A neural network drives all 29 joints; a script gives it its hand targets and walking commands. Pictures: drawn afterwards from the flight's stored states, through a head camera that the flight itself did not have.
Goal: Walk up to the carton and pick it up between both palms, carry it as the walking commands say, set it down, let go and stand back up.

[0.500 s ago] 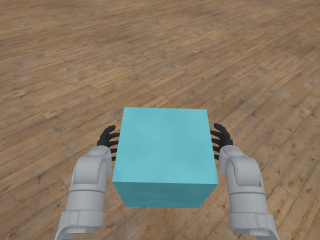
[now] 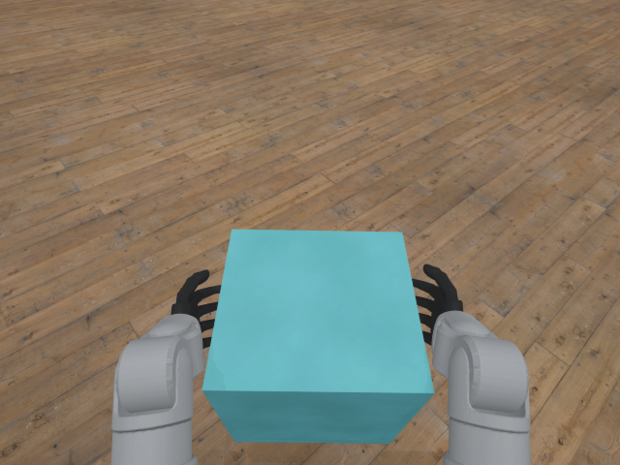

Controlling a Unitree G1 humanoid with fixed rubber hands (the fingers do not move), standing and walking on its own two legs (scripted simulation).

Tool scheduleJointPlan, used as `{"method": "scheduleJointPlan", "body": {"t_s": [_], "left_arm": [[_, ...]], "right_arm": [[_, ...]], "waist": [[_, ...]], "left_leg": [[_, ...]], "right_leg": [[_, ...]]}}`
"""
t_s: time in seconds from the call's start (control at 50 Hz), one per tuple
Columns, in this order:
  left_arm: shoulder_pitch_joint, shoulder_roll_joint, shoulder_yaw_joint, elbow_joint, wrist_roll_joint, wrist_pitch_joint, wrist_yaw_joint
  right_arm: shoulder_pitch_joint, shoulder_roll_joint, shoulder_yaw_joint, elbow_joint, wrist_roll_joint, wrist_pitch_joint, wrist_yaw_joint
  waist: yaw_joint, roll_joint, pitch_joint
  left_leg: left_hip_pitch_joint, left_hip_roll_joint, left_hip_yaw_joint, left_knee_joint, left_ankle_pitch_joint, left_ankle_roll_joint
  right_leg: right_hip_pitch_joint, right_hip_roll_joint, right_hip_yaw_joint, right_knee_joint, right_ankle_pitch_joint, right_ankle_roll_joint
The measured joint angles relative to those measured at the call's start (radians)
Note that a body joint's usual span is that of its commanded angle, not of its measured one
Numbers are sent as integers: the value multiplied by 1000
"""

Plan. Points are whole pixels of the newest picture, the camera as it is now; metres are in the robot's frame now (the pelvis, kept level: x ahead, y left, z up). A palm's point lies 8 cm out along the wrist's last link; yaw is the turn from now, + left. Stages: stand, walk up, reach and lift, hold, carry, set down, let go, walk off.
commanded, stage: carry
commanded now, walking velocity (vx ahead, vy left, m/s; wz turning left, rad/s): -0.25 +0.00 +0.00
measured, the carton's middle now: (314, 342) +0.28 +0.00 +0.02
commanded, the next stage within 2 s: none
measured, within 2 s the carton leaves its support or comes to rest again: neither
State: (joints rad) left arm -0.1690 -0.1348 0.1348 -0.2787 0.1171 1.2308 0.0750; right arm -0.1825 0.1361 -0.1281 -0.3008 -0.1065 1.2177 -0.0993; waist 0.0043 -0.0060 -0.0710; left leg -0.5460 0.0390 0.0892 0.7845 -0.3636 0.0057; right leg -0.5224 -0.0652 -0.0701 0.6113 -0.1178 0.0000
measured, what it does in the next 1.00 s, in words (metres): walks backwards: left foot, then right foot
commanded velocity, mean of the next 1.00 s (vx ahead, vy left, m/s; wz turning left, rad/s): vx -0.25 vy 0.00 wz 0.00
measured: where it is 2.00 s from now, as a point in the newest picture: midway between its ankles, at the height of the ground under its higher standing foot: outside the picture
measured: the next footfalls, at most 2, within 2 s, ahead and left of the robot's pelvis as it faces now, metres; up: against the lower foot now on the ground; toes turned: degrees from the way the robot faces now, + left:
left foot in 0.08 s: +0.07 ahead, +0.12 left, +0.00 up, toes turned +5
right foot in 0.40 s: -0.10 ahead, -0.12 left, +0.00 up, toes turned -6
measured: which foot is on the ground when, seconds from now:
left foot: up 0.00-0.06, down 0.08-0.42, up 0.44-0.74, down 0.76-1.00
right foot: down 0.00-0.10, up 0.12-0.38, down 0.40-0.76, up 0.78-1.00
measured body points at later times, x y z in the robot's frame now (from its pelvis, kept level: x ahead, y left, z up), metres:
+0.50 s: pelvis -0.13 +0.00 +0.01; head -0.12 -0.01 +0.46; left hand +0.15 +0.14 +0.07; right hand +0.14 -0.17 +0.07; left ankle -0.01 +0.11 -0.69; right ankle -0.14 -0.12 -0.71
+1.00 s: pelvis -0.31 +0.04 +0.02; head -0.28 +0.07 +0.47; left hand -0.04 +0.20 +0.07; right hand -0.02 -0.10 +0.10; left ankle -0.22 +0.14 -0.71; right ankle -0.34 -0.10 -0.65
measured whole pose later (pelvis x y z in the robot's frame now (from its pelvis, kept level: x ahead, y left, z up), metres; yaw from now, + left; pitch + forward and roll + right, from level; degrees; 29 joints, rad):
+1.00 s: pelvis -0.31 +0.04 +0.02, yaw -2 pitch +5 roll -3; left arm -0.12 -0.13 0.12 -0.40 0.11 1.24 0.09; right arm -0.16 0.13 -0.09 -0.37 -0.10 1.20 -0.09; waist 0.05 -0.01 -0.05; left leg -0.48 0.07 0.05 0.55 -0.15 0.03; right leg -0.53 0.00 -0.05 1.03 -0.48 0.02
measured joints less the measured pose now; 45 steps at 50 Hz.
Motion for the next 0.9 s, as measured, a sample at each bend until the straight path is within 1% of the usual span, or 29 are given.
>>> {"method": "scheduleJointPlan", "body": {"t_s": [0.02, 0.06, 0.1, 0.12, 0.14, 0.16, 0.18, 0.22, 0.26, 0.3, 0.36, 0.4, 0.42, 0.44, 0.46, 0.48, 0.5, 0.54, 0.58, 0.62, 0.66, 0.7, 0.74, 0.76, 0.78, 0.8, 0.82, 0.86, 0.9], "left_arm": [[-1, 0, -3, 3, 3, 0, -1], [-3, -1, -10, 6, 9, 4, -2], [-13, -2, -5, 12, 14, 6, -3], [-7, 0, -2, 15, 15, 7, -5], [5, 1, 0, 14, 16, 9, -7], [17, 2, 2, 10, 17, 12, -8], [24, 3, 2, 5, 16, 16, -8], [23, 3, -1, -8, 8, 20, -6], [13, 2, -2, -29, 2, 15, -2], [4, 1, 0, -55, 0, 8, 1], [-4, 0, 9, -72, -2, -5, 3], [-10, -1, 14, -66, -1, -11, 3], [-9, -1, 11, -50, -1, -21, 2], [-4, -1, 1, -31, 1, -28, 1], [7, 0, -10, -16, 3, -26, 1], [21, 2, -19, -9, 2, -22, 0], [35, 4, -27, -7, -2, -18, -1], [54, 5, -39, -14, -8, -11, -1], [59, 5, -44, -36, -8, -11, 0], [50, 5, -41, -62, -7, -12, -1], [38, 4, -36, -78, -4, -15, -4], [25, 2, -34, -83, 3, -17, -7], [19, 2, -33, -83, 11, -18, -10], [17, 2, -30, -78, 15, -19, -12], [16, 3, -21, -70, 17, -19, -13], [25, 4, -15, -66, 17, -17, -14], [40, 5, -10, -69, 17, -12, -14], [61, 6, -6, -78, 16, 0, -13], [66, 7, -9, -81, 8, 7, -7]], "right_arm": [[0, 0, -3, 1, 0, 1, 1], [5, -1, -8, -1, 2, 2, 3], [4, 1, -10, 5, 2, -3, 4], [3, 1, -5, 15, 1, -3, 4], [3, 0, 2, 26, 0, -1, 4], [5, 0, 10, 34, -1, 1, 4], [8, -1, 15, 34, -2, 4, 3], [14, -1, 17, 11, -2, 11, 3], [6, 0, 12, -16, -1, 11, 3], [-8, 2, 9, -34, 1, 1, 5], [-24, 5, 11, -37, -5, -17, 11], [-29, 6, 12, -28, -11, -26, 14], [-30, 5, 8, -19, -14, -31, 16], [-21, 3, 1, -12, -15, -30, 17], [3, -1, 4, -10, -14, -29, 18], [32, -4, 12, -17, -10, -25, 15], [54, -6, 18, -27, -6, -17, 10], [72, -8, 21, -46, 2, -2, 3], [72, -8, 19, -66, 13, 2, -3], [62, -7, 18, -86, 24, -3, -8], [49, -6, 17, -99, 29, -9, -12], [36, -5, 10, -102, 31, -12, -13], [21, -3, 5, -95, 31, -12, -12], [13, -2, 3, -85, 29, -13, -11], [10, -1, 8, -66, 26, -20, -9], [10, 0, 16, -49, 22, -20, -8], [10, 0, 26, -34, 20, -18, -7], [16, -2, 41, -17, 17, -13, -4], [27, -3, 43, -22, 13, -10, 0]], "waist": [[-5, -3, -6], [-16, -4, -23], [-30, -27, -15], [-32, -26, -12], [-32, -12, -15], [-29, 3, -15], [-25, 12, -11], [-15, 20, -3], [-2, 19, 2], [10, 15, 3], [21, 12, -7], [28, 9, -14], [28, 30, -10], [21, 63, 0], [17, 68, -1], [17, 55, -5], [14, 42, -2], [0, 30, 11], [-18, 26, 18], [-34, 24, 24], [-44, 19, 21], [-50, 10, 13], [-53, 3, 4], [-56, -5, 1], [-54, -35, 8], [-46, -44, 13], [-35, -37, 17], [-15, -21, 27], [6, -12, 29]], "left_leg": [[10, -5, -2, 27, -19, -2], [65, -7, -6, -7, -24, -3], [91, -28, -1, -70, 66, 13], [89, -26, 2, -77, 86, 25], [80, -12, 1, -79, 94, 34], [75, 5, 0, -89, 101, 40], [74, 17, -1, -107, 113, 43], [66, 30, -8, -151, 153, 38], [48, 37, -12, -183, 191, 35], [24, 42, -10, -203, 222, 33], [-12, 46, -3, -220, 260, 27], [-35, 45, 6, -219, 281, 19], [-44, 56, 0, -215, 291, 14], [-44, 69, -19, -214, 301, 7], [-51, 62, -29, -188, 219, -5], [-69, 43, -34, -107, 98, -18], [-89, 23, -44, 7, 13, -25], [-107, -4, -54, 191, -53, -32], [-93, -10, -48, 254, -72, -43], [-55, -10, -40, 240, -96, -52], [3, -11, -32, 172, -112, -56], [77, -14, -24, 56, -101, -55], [170, -13, -14, -127, -8, -48], [198, -18, -12, -199, 25, -30], [196, -37, -6, -210, 45, -8], [184, -39, -5, -201, 60, 9], [171, -25, -7, -189, 70, 20], [152, 3, -17, -188, 94, 28], [131, 20, -32, -207, 131, 27]], "right_leg": [[-7, -3, 3, -4, 8, 4], [-23, -4, 5, -15, 28, 13], [-34, -23, 13, -8, 27, 21], [-45, -19, 13, 18, -56, 27], [-68, -3, 9, 89, -166, 29], [-94, 16, 10, 194, -242, 28], [-113, 32, 14, 299, -279, 25], [-123, 52, 19, 450, -300, 18], [-95, 59, 22, 485, -319, 18], [-39, 64, 26, 422, -350, 22], [77, 65, 20, 225, -365, 25], [172, 60, 6, 37, -290, 21], [187, 71, -4, -14, -223, 9], [196, 89, -19, -26, -202, -1], [192, 88, -21, -21, -201, -9], [182, 74, -13, -12, -205, -14], [179, 60, -4, -11, -204, -17], [176, 40, 10, -27, -183, -14], [159, 26, 20, -39, -153, -8], [133, 16, 27, -44, -126, -3], [105, 8, 32, -48, -101, 3], [76, 1, 32, -50, -77, 11], [45, -2, 30, -45, -55, 21], [28, -8, 27, -33, -48, 28], [16, -24, 37, -18, -52, 27], [3, -21, 36, 23, -139, 30], [-18, -4, 26, 99, -237, 29], [-58, 36, 18, 296, -347, 24], [-79, 60, 16, 446, -358, 18]]}}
